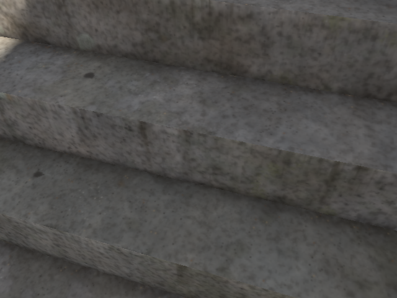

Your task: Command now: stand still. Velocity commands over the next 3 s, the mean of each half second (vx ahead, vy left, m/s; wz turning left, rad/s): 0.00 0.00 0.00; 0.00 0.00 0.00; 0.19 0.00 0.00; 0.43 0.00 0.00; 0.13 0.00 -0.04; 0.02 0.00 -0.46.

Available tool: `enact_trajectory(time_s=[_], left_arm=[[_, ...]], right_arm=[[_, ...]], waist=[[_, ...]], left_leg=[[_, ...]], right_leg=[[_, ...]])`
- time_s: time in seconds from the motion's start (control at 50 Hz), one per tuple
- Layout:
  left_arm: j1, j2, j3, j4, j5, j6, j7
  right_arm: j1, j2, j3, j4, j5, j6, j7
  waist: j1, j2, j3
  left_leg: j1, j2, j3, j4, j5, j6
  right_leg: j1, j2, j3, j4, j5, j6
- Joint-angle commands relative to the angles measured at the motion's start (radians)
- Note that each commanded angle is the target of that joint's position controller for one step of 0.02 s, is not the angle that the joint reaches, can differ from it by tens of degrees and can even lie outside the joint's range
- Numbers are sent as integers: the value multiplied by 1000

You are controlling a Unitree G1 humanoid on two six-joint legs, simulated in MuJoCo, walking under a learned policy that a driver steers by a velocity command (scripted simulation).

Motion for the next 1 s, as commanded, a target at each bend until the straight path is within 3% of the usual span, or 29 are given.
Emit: enact_trajectory(time_s=[0.02, 0.12, 0.18, 0.44, 1.0], left_arm=[[61, 71, 12, -19, 1, -3, 1], [89, 70, 3, -9, -2, -2, 7], [92, 58, -7, -12, -1, -4, 4], [155, 52, -22, 8, -1, -8, 11], [169, 58, -45, 7, -4, -15, 16]], right_arm=[[71, -54, -10, -29, 5, -8, 0], [86, -59, -12, -4, 8, 4, 0], [83, -63, -11, 6, 9, 6, 7], [92, -64, -3, 51, 14, 8, 7], [80, -79, 6, 91, 18, 7, 7]], waist=[[6, 8, 28], [0, 2, 59], [-1, -35, 49], [1, -5, 60], [3, -21, 40]], left_leg=[[-7, 99, -97, -107, 70, 68], [-10, 85, -94, -115, 41, 63], [-23, 92, -85, -110, 26, 62], [-21, 93, -80, -105, 45, 61], [1, 101, -68, -100, 121, 54]], right_leg=[[-9, -82, 74, -92, 10, -57], [-33, -80, 79, -100, -20, -45], [-17, -80, 81, -110, -22, -45], [-16, -90, 82, -104, 13, -51], [23, -103, 85, -97, 144, -62]])
Next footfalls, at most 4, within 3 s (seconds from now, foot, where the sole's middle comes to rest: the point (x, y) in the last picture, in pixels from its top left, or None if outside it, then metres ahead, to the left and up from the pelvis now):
1.84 right None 0.29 -0.07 -0.57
2.34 left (102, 262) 0.47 0.27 -0.38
2.78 right None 0.35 0.22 -0.57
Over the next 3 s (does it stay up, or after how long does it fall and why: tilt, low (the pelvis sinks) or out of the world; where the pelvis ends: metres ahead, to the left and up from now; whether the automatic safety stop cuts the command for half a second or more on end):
stays up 0.40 0.22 0.21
